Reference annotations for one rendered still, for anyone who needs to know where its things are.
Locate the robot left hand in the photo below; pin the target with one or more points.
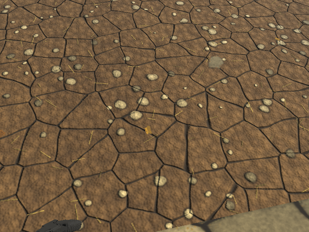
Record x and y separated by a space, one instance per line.
61 226

